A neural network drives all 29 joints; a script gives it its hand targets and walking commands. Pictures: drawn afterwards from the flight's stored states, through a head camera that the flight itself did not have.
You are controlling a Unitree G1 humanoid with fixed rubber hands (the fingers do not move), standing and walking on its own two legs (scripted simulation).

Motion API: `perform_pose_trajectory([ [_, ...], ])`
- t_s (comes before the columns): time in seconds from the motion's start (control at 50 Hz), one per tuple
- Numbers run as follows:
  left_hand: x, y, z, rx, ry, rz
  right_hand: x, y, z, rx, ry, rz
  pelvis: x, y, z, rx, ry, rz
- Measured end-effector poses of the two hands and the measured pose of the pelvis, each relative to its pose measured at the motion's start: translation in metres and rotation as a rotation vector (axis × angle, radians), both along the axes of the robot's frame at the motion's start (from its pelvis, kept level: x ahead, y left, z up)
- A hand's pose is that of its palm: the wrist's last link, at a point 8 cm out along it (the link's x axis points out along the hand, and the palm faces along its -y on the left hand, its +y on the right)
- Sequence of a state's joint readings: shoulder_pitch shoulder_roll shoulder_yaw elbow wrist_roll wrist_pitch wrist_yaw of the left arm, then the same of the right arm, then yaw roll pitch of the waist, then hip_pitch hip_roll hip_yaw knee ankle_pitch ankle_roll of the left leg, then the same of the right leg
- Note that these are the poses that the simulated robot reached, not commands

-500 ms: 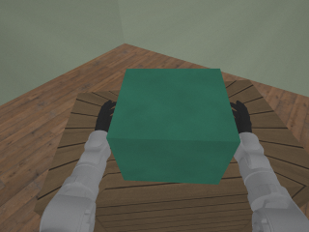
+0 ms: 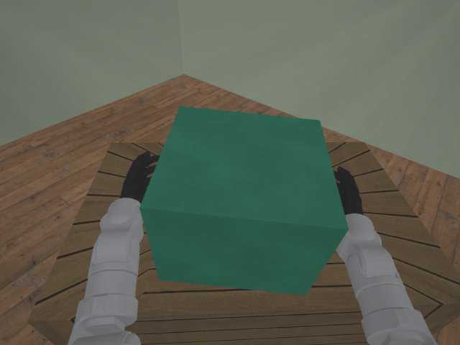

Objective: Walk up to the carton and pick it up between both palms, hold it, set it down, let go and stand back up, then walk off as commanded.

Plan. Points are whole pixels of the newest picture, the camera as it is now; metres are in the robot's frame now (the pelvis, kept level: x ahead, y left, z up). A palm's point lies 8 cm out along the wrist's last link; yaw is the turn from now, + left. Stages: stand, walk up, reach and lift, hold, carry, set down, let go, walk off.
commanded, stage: reach and lift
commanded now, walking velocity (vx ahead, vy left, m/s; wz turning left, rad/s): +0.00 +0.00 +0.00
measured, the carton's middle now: (241, 198) +0.39 +0.00 +0.07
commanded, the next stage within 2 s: hold in 1.18 s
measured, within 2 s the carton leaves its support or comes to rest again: neither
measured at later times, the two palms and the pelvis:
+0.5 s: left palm (128, 188) +0.32 +0.19 +0.16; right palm (364, 193) +0.32 -0.19 +0.16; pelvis -0.03 +0.02 +0.00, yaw -2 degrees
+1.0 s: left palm (121, 176) +0.33 +0.20 +0.18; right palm (359, 178) +0.34 -0.19 +0.18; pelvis -0.02 -0.01 +0.00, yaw +0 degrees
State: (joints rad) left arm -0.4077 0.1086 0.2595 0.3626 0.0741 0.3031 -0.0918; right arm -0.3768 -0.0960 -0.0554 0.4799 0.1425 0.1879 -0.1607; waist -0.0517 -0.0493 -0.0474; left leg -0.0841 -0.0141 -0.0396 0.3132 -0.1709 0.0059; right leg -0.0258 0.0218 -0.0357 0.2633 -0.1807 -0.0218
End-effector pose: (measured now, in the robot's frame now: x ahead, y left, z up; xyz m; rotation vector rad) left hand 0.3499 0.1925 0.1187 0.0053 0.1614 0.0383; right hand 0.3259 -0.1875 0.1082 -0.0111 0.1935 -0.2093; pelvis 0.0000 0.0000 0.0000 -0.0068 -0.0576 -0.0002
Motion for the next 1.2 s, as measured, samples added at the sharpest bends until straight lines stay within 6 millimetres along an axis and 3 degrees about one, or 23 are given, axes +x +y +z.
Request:
perform_pose_trajectory([
  [0.16, -0.01, 0.0, 0.041, 0.02, -0.12, 0.012, -0.007, 0.0, 0.033, 0.017, -0.12, 0.004, -0.003, 0.016, -0.001, -0.012, -0.004, -0.022],
  [0.3, -0.021, 0.003, 0.031, 0.015, -0.008, 0.025, -0.014, 0.002, 0.028, 0.027, -0.026, 0.015, -0.011, 0.022, 0.0, -0.006, -0.025, -0.04],
  [0.4, -0.029, 0.001, 0.036, -0.017, -0.033, 0.046, -0.015, -0.001, 0.042, 0.019, -0.067, 0.03, -0.018, 0.02, -0.001, -0.006, -0.004, -0.04],
  [0.5, -0.025, -0.004, 0.044, -0.002, -0.025, 0.051, -0.009, -0.006, 0.056, 0.013, -0.072, 0.049, -0.027, 0.015, -0.001, -0.002, -0.004, -0.039],
  [0.64, -0.02, -0.013, 0.039, 0.018, 0.026, 0.049, -0.001, -0.014, 0.049, 0.003, -0.026, 0.058, -0.034, 0.006, 0.0, 0.004, 0.005, -0.033],
  [0.8, -0.019, -0.012, 0.04, 0.01, 0.016, 0.06, 0.002, -0.013, 0.042, 0.022, -0.037, 0.058, -0.031, -0.004, 0.0, 0.005, 0.019, -0.027],
  [1.02, -0.019, 0.004, 0.065, 0.022, -0.06, 0.069, 0.01, 0.003, 0.074, 0.013, -0.119, 0.069, -0.017, -0.008, 0.0, 0.004, -0.009, 0.003],
  [1.2, -0.026, 0.002, 0.052, 0.026, -0.009, 0.062, 0.001, 0.001, 0.063, 0.024, -0.068, 0.06, -0.011, -0.002, 0.0, 0.0, -0.032, 0.0],
])
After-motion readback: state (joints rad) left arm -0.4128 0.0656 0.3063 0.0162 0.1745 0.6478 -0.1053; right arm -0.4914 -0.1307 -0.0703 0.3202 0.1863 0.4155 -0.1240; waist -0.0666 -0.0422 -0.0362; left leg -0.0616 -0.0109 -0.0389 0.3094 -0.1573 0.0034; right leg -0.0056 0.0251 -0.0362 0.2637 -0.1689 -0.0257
